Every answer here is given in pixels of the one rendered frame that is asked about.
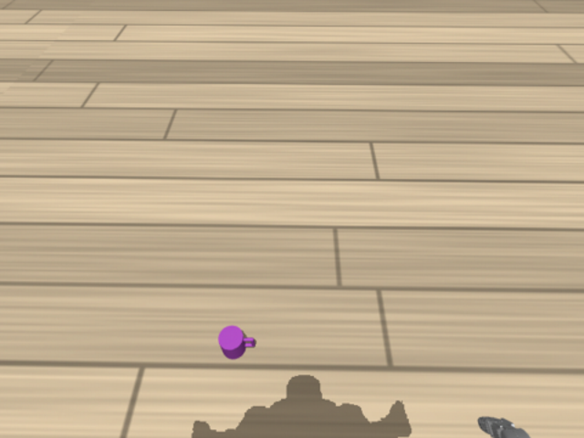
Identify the right robot hand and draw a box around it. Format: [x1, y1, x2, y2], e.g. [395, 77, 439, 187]
[478, 417, 531, 438]

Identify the mug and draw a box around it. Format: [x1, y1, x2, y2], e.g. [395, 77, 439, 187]
[218, 326, 255, 360]

